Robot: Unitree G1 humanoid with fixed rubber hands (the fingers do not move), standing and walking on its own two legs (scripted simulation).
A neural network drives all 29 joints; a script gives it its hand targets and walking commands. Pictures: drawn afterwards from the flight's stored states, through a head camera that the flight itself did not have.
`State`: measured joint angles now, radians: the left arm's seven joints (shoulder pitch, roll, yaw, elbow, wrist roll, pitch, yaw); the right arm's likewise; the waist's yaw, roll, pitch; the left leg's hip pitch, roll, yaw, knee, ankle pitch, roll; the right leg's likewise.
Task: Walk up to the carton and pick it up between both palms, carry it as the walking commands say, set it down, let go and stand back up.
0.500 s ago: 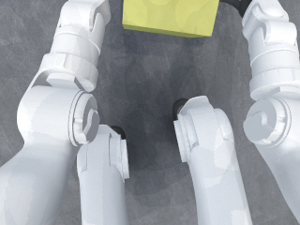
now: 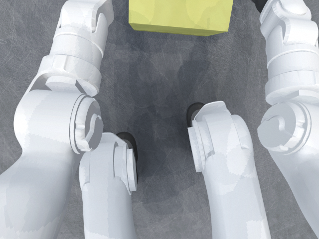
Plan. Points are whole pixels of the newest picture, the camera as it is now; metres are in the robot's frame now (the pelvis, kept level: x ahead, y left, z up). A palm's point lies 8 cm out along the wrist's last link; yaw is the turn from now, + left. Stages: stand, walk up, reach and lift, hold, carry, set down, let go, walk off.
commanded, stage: set down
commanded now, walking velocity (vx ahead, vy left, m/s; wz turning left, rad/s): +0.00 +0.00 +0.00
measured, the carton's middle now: out of the picture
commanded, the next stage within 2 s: none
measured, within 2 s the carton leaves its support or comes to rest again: neither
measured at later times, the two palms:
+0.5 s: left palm out of the picture +0.56 -0.01 -0.20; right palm out of the picture +0.47 -0.29 -0.21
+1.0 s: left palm out of the picture +0.55 -0.01 -0.21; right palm out of the picture +0.45 -0.34 -0.20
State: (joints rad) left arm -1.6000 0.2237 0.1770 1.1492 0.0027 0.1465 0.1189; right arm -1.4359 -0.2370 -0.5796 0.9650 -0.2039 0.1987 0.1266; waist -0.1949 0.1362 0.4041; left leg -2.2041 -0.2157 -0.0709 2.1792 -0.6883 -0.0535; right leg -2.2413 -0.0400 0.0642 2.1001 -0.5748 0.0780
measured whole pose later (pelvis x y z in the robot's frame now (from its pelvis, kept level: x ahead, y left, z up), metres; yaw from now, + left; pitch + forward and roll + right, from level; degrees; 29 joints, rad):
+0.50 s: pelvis -0.01 +0.00 +0.00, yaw +0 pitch +39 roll -3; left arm -1.61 0.25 0.09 1.16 -0.08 0.13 0.11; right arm -1.46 -0.27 -0.58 1.05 -0.18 0.13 0.12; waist -0.19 0.14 0.43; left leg -2.20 -0.21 -0.08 2.19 -0.68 -0.06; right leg -2.23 -0.04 0.05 2.11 -0.56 0.07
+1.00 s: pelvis -0.03 -0.02 -0.01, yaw -1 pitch +35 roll -2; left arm -1.62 0.34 -0.06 1.14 -0.17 0.12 0.10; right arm -1.48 -0.39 -0.38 1.15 0.06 0.05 0.03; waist -0.19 0.04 0.51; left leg -2.16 -0.17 -0.11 2.21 -0.65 -0.11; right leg -2.22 -0.03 0.00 2.12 -0.50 0.02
